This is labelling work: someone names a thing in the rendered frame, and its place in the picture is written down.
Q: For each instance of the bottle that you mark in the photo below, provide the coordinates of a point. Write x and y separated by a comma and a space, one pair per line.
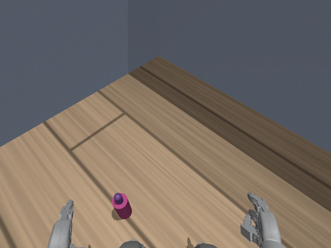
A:
121, 205

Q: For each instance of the left robot hand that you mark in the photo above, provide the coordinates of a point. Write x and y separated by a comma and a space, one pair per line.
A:
61, 233

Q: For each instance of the right robot hand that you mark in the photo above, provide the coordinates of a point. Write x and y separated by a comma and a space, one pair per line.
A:
266, 227

